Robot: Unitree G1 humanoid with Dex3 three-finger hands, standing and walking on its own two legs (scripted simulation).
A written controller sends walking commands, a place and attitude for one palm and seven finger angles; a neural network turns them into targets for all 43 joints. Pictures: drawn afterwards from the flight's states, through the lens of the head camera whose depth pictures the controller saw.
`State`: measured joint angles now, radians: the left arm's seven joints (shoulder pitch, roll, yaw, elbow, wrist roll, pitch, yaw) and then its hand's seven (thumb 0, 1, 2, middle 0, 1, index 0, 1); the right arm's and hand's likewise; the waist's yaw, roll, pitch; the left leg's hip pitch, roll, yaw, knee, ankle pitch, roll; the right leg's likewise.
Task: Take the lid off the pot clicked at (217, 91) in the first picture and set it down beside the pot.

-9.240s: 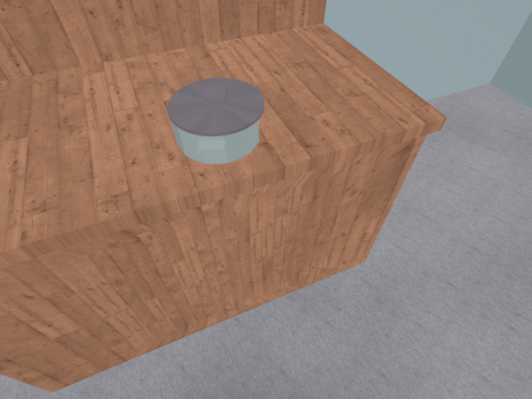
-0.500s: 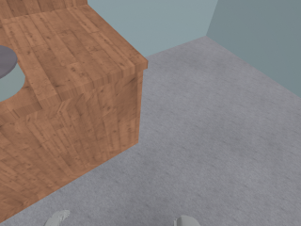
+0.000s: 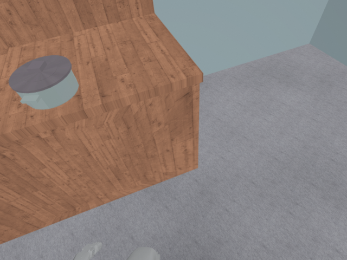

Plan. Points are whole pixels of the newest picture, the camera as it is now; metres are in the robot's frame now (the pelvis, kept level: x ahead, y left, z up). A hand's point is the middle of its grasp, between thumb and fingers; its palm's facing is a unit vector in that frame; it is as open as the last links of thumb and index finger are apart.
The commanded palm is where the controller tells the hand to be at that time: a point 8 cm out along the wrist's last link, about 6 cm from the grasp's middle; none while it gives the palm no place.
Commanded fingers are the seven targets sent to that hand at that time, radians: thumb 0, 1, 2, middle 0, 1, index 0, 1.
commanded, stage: turn to face it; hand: left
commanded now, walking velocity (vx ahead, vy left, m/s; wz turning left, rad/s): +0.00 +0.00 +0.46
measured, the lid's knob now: (37, 66) +0.67 +0.45 +0.10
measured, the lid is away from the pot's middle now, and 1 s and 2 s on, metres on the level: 0.00 0.00 0.00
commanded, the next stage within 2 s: take the last steps up to it in 0.34 s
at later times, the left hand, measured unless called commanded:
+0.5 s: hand out of the picture -0.02 +0.26 -0.18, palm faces +0.29 -0.93 -0.23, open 7.4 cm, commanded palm none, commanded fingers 0.00 0.90 0.90 -0.20 -0.30 -0.20 -0.30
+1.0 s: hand out of the picture +0.08 +0.20 -0.16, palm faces +0.29 -0.93 -0.23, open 7.4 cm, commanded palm none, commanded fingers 0.00 0.90 0.90 -0.20 -0.30 -0.20 -0.30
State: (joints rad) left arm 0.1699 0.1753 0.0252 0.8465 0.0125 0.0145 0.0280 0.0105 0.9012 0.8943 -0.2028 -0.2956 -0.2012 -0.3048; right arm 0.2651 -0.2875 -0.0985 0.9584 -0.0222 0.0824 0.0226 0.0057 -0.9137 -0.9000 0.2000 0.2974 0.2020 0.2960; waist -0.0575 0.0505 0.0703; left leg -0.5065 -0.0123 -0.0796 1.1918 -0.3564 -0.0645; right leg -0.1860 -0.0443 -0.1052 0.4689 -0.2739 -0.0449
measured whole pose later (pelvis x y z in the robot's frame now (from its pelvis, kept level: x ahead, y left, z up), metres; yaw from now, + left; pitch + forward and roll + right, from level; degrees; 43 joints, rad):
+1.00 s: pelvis +0.10 +0.02 +0.00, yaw +14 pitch -1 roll +1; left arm 0.31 0.14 0.04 1.01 0.02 -0.05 0.01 0.01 0.91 0.89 -0.20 -0.30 -0.20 -0.30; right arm 0.39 -0.21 -0.06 1.10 -0.03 0.01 0.01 0.01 -0.92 -0.90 0.20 0.30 0.20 0.30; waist -0.02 0.04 0.01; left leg -0.45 0.03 0.01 1.05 -0.31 0.02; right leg -0.15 -0.01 -0.11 0.41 -0.25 -0.05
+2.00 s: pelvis +0.25 +0.05 +0.00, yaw +14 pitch +0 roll +3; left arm 0.23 0.14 0.04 0.97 0.02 0.01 0.03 0.01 0.90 0.89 -0.20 -0.30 -0.20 -0.30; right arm 0.21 -0.23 -0.08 1.03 -0.02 0.07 -0.01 0.00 -0.92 -0.90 0.20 0.30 0.20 0.30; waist 0.00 0.06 0.08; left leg -0.42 -0.02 -0.02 1.05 -0.44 -0.05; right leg -0.28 -0.04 -0.02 0.52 -0.23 -0.04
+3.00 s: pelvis +0.25 +0.07 -0.02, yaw +14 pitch +0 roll +1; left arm 0.21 0.13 0.02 1.09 0.01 -0.03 0.05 0.01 0.93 0.89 -0.20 -0.30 -0.20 -0.30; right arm 0.31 -0.15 -0.01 1.07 -0.02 -0.02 -0.05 0.01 -0.92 -0.90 0.20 0.30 0.20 0.30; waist -0.03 0.07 0.00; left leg -0.13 0.02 -0.01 0.54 -0.42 -0.04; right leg -0.28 0.00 -0.01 0.63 -0.36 -0.02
